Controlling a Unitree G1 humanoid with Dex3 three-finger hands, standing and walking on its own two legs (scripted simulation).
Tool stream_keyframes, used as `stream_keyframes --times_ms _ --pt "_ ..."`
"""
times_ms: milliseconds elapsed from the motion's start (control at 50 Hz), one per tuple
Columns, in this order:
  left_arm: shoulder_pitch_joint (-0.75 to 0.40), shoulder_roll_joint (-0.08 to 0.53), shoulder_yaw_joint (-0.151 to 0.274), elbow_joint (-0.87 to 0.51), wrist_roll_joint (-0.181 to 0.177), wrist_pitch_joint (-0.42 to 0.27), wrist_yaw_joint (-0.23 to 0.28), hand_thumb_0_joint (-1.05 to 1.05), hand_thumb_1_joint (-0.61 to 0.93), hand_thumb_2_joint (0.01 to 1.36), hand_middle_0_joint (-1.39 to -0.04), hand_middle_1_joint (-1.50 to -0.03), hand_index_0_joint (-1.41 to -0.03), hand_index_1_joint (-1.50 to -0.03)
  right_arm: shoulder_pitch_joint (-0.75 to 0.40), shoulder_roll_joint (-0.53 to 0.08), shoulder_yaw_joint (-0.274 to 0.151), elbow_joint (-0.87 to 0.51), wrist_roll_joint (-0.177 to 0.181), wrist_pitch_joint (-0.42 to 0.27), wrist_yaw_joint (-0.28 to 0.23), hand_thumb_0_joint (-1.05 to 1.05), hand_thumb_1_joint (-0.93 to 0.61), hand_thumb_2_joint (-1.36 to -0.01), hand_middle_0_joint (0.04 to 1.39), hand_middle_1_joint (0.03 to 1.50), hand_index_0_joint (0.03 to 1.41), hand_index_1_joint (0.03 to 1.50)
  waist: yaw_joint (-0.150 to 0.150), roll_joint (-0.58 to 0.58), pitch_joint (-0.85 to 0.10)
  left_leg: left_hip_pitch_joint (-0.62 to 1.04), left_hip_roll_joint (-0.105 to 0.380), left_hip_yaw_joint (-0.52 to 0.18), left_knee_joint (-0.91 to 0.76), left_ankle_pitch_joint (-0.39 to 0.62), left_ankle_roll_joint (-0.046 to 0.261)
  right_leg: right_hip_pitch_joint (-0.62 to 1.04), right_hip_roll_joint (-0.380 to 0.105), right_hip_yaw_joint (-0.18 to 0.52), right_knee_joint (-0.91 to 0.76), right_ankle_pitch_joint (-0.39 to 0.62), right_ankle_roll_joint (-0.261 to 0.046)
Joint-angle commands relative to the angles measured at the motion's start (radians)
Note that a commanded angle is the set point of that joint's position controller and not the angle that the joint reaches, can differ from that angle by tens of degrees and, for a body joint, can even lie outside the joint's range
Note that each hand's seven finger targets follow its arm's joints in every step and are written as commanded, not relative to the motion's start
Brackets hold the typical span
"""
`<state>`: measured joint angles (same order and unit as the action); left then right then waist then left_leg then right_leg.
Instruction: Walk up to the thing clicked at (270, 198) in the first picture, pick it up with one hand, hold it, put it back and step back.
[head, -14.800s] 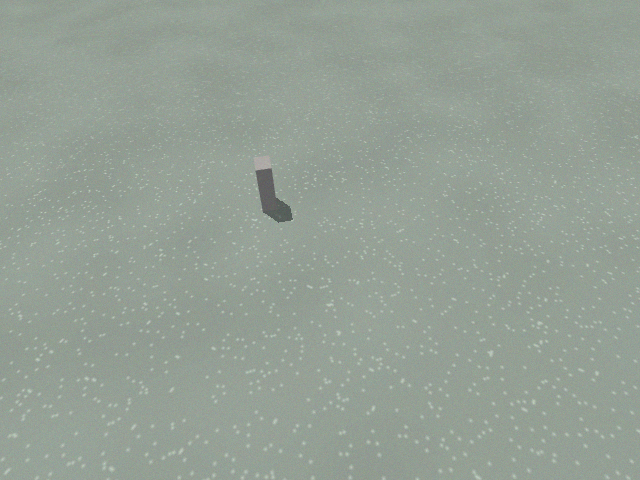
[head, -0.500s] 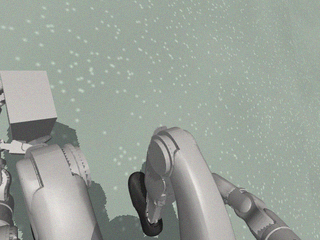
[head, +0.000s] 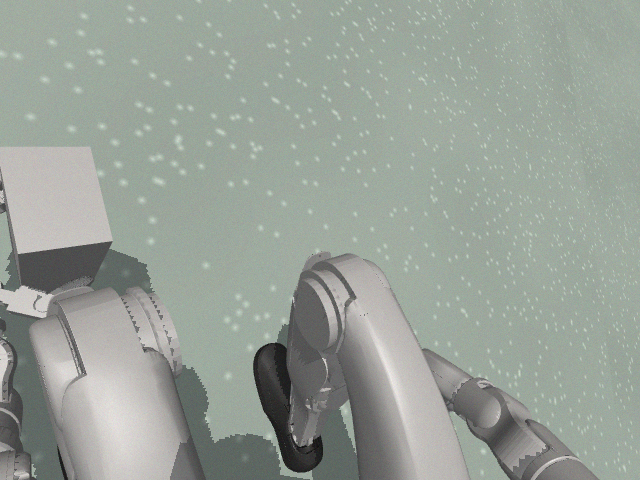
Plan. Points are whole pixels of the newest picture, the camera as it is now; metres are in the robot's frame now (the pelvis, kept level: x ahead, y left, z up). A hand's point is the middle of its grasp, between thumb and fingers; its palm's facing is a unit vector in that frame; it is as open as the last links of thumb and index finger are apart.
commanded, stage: settle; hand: left
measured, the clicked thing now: (52, 239) +0.40 +0.22 -0.17
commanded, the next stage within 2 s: hold in 0.76 s
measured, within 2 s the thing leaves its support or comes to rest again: leaves its support in 0.26 s
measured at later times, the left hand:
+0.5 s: hand (7, 249) +0.37 +0.25 -0.12, palm faces +0.16 -0.99 -0.04, open 13.1 cm
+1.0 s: hand out of the picture +0.36 +0.26 +0.00, palm faces +0.16 -0.99 -0.06, open 13.1 cm
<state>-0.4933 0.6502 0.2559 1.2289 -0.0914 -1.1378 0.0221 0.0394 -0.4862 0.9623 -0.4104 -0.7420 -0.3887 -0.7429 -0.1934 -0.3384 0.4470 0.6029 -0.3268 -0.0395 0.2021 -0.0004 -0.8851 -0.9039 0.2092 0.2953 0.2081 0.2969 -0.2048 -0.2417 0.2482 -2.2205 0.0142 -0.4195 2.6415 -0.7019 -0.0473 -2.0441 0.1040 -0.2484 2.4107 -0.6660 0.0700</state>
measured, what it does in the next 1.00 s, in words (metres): stands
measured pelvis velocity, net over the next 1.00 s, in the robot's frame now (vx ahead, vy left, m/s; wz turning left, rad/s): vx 0.01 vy -0.02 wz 0.11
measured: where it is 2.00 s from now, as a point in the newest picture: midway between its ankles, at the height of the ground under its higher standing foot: (215, 467)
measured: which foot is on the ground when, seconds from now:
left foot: down 0.00-1.00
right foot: down 0.00-1.00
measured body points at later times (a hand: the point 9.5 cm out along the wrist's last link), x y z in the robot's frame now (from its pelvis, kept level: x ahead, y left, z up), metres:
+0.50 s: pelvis +0.00 +0.00 +0.01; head +0.19 +0.18 +0.37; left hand +0.36 +0.30 -0.11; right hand +0.21 -0.22 -0.04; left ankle +0.08 +0.13 -0.26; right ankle +0.13 -0.12 -0.25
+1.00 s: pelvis +0.01 -0.02 +0.04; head +0.19 +0.10 +0.44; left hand +0.35 +0.31 +0.01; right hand +0.25 -0.22 -0.06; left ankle +0.08 +0.13 -0.26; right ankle +0.13 -0.12 -0.26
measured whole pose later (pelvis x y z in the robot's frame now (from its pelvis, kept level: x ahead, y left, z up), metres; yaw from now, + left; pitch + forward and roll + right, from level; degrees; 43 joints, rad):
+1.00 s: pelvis +0.01 -0.02 +0.04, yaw +6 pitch +27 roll -10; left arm -0.33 0.44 0.20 0.60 -0.19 -0.66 -0.16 0.04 -0.61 1.18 -0.37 -0.99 -0.34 -0.95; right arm -0.04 -0.30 0.14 0.60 -0.09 0.04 0.12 0.00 -0.91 -0.91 0.21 0.30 0.21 0.30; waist -0.08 -0.03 -0.04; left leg -2.24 0.04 -0.23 2.43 -0.68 -0.04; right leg -2.12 0.05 -0.13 2.33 -0.70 0.03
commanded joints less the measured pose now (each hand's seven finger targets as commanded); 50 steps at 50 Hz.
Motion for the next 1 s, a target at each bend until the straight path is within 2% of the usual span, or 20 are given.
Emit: stream_keyframes --times_ms 0,80,120,160,260,280,380,400,420,480,500,540,620,640,660,740,800,820,880,980 --pt "-0.136 0.081 0.010 -0.093 0.000 -0.056 -0.009 0.000 0.371 1.207 -1.155 -1.210 -1.108 -1.264 0.018 -0.347 -0.122 -0.025 -0.004 0.004 -0.016 0.000 -0.897 -0.911 0.200 0.299 0.199 0.299 -0.080 0.477 -0.527 0.392 0.037 0.150 -0.327 0.056 0.010 0.204 0.031 -0.113 -0.190 0.169 -0.087" --pt "-0.165 0.102 0.005 -0.133 0.007 -0.056 -0.013 0.000 0.322 1.209 -1.144 -1.198 -1.095 -1.256 0.020 -0.345 -0.122 -0.026 -0.005 0.005 -0.018 0.000 -0.895 -0.911 0.200 0.299 0.199 0.299 -0.081 0.499 -0.543 0.397 0.039 0.151 -0.328 0.054 0.011 0.211 0.029 -0.108 -0.191 0.169 -0.087" --pt "-0.145 0.112 0.013 -0.156 0.011 -0.048 -0.016 0.000 0.315 1.224 -1.157 -1.216 -1.107 -1.275 0.022 -0.346 -0.132 -0.027 -0.001 0.007 -0.018 0.000 -0.894 -0.911 0.200 0.299 0.199 0.299 -0.064 0.509 -0.552 0.399 0.039 0.155 -0.333 0.047 0.011 0.199 0.030 -0.107 -0.190 0.163 -0.089" --pt "-0.149 0.090 -0.002 -0.190 0.009 -0.038 -0.016 0.000 0.293 1.233 -1.159 -1.225 -1.109 -1.286 0.033 -0.343 -0.134 -0.029 -0.003 0.008 -0.017 0.000 -0.891 -0.910 0.200 0.299 0.199 0.299 -0.071 0.526 -0.582 0.426 0.040 0.155 -0.335 0.072 0.009 0.216 0.029 -0.103 -0.190 0.187 -0.088" --pt "-0.145 0.105 0.015 -0.307 0.007 -0.003 -0.008 0.000 0.311 1.243 -1.176 -1.244 -1.127 -1.304 0.054 -0.341 -0.165 -0.035 0.012 0.012 -0.016 0.000 -0.884 -0.908 0.200 0.299 0.199 0.299 -0.039 0.580 -0.641 0.474 0.041 0.164 -0.356 0.098 0.003 0.209 0.024 -0.088 -0.183 0.204 -0.094" --pt "-0.162 0.089 -0.007 -0.319 0.007 0.003 -0.008 0.000 0.310 1.255 -1.176 -1.257 -1.130 -1.315 0.051 -0.340 -0.168 -0.039 0.017 0.012 -0.014 0.000 -0.884 -0.908 0.200 0.299 0.199 0.299 -0.052 0.583 -0.624 0.451 0.039 0.166 -0.361 0.075 0.005 0.190 0.021 -0.088 -0.183 0.189 -0.096" --pt "-0.143 0.063 -0.035 -0.406 0.005 0.057 -0.021 0.000 0.320 1.247 -1.207 -1.275 -1.162 -1.329 0.088 -0.330 -0.204 -0.035 0.037 0.019 -0.015 0.000 -0.882 -0.906 0.200 0.299 0.199 0.299 -0.035 0.583 -0.655 0.442 0.034 0.179 -0.377 0.082 0.010 0.191 0.016 -0.072 -0.194 0.202 -0.096" --pt "-0.125 0.029 -0.067 -0.411 0.006 0.071 -0.028 0.000 0.318 1.245 -1.201 -1.275 -1.159 -1.329 0.090 -0.323 -0.211 -0.039 0.044 0.019 -0.013 0.000 -0.884 -0.906 0.200 0.299 0.199 0.299 -0.038 0.562 -0.657 0.434 0.033 0.180 -0.379 0.072 0.013 0.181 0.015 -0.069 -0.199 0.194 -0.096" --pt "-0.108 0.034 -0.048 -0.423 -0.003 0.083 -0.033 0.000 0.340 1.249 -1.219 -1.283 -1.176 -1.335 0.097 -0.325 -0.222 -0.037 0.052 0.020 -0.014 0.000 -0.885 -0.906 0.200 0.299 0.200 0.299 -0.020 0.558 -0.661 0.425 0.032 0.184 -0.385 0.071 0.015 0.184 0.014 -0.065 -0.199 0.191 -0.097" --pt "-0.094 -0.002 -0.061 -0.470 -0.021 0.122 -0.044 0.000 0.298 1.255 -1.242 -1.313 -1.204 -1.363 0.117 -0.309 -0.239 -0.041 0.072 0.022 -0.014 0.000 -0.887 -0.905 0.200 0.299 0.200 0.299 -0.008 0.538 -0.695 0.410 0.025 0.192 -0.395 0.061 0.021 0.188 0.011 -0.054 -0.211 0.184 -0.096" --pt "-0.097 0.009 -0.041 -0.507 -0.027 0.133 -0.046 0.000 0.299 1.257 -1.238 -1.315 -1.201 -1.363 0.115 -0.310 -0.254 -0.043 0.082 0.023 -0.017 0.000 -0.887 -0.905 0.200 0.299 0.200 0.299 0.015 0.537 -0.700 0.406 0.025 0.198 -0.403 0.052 0.023 0.174 0.008 -0.047 -0.210 0.173 -0.098" --pt "-0.068 -0.020 -0.053 -0.527 -0.034 0.167 -0.055 0.000 0.299 1.279 -1.276 -1.357 -1.243 -1.403 0.129 -0.300 -0.273 -0.048 0.097 0.026 -0.019 0.000 -0.887 -0.904 0.200 0.299 0.200 0.299 0.020 0.523 -0.713 0.396 0.023 0.205 -0.416 0.041 0.027 0.175 0.007 -0.039 -0.223 0.162 -0.097" --pt "-0.099 -0.006 -0.052 -0.681 -0.037 0.222 -0.077 0.000 0.289 1.272 -1.290 -1.366 -1.258 -1.411 0.146 -0.276 -0.310 -0.056 0.131 0.035 -0.032 0.000 -0.890 -0.904 0.200 0.299 0.200 0.299 0.050 0.549 -0.779 0.416 0.023 0.222 -0.456 0.022 0.030 0.155 0.000 -0.015 -0.235 0.135 -0.104" --pt "-0.023 -0.036 -0.056 -0.640 -0.040 0.247 -0.087 0.000 0.278 1.285 -1.297 -1.387 -1.267 -1.430 0.148 -0.269 -0.317 -0.064 0.143 0.041 -0.037 0.000 -0.891 -0.904 0.200 0.299 0.200 0.299 0.055 0.528 -0.774 0.407 0.022 0.227 -0.465 0.016 0.035 0.159 -0.003 -0.009 -0.247 0.130 -0.103" --pt "-0.045 -0.045 -0.065 -0.661 -0.047 0.262 -0.096 0.000 0.274 1.280 -1.295 -1.384 -1.267 -1.424 0.147 -0.264 -0.322 -0.068 0.152 0.042 -0.040 0.000 -0.892 -0.904 0.200 0.299 0.200 0.299 0.050 0.517 -0.765 0.384 0.021 0.231 -0.472 -0.003 0.038 0.151 -0.003 -0.006 -0.251 0.114 -0.103" --pt "-0.067 -0.039 -0.028 -0.746 -0.077 0.314 -0.117 0.000 0.227 1.275 -1.315 -1.404 -1.288 -1.444 0.177 -0.236 -0.349 -0.063 0.183 0.048 -0.060 0.000 -0.896 -0.904 0.200 0.299 0.199 0.299 0.077 0.490 -0.814 0.370 0.018 0.260 -0.470 0.010 0.049 0.175 -0.007 0.026 -0.278 0.120 -0.103" --pt "-0.057 -0.079 -0.043 -0.748 -0.098 0.352 -0.148 0.000 0.187 1.263 -1.294 -1.396 -1.272 -1.433 0.187 -0.223 -0.366 -0.064 0.204 0.053 -0.074 0.000 -0.898 -0.904 0.200 0.299 0.200 0.299 0.072 0.453 -0.829 0.367 0.018 0.272 -0.471 0.027 0.054 0.182 -0.009 0.041 -0.296 0.126 -0.103" --pt "-0.064 -0.061 -0.024 -0.788 -0.104 0.356 -0.155 0.000 0.205 1.275 -1.300 -1.406 -1.281 -1.441 0.185 -0.217 -0.372 -0.070 0.211 0.054 -0.079 0.000 -0.896 -0.903 0.200 0.299 0.200 0.299 0.083 0.449 -0.840 0.357 0.016 0.275 -0.481 0.025 0.057 0.189 -0.011 0.042 -0.302 0.118 -0.102" --pt "-0.054 -0.073 -0.036 -0.808 -0.105 0.386 -0.185 0.000 0.225 1.281 -1.323 -1.465 -1.316 -1.485 0.195 -0.204 -0.390 -0.072 0.226 0.055 -0.089 0.000 -0.918 -0.907 0.200 0.300 0.200 0.300 0.093 0.430 -0.871 0.365 0.017 0.288 -0.486 0.045 0.061 0.205 -0.015 0.060 -0.322 0.126 -0.101" --pt "0.055 -0.112 -0.004 -0.877 -0.130 0.455 -0.209 0.000 0.123 1.278 -1.318 -1.473 -1.315 -1.492 0.212 -0.190 -0.430 -0.097 0.260 0.063 -0.103 0.000 -0.921 -0.908 0.200 0.300 0.200 0.300 0.139 0.426 -0.954 0.445 0.019 0.301 -0.546 0.091 0.057 0.225 -0.024 0.073 -0.342 0.134 -0.109"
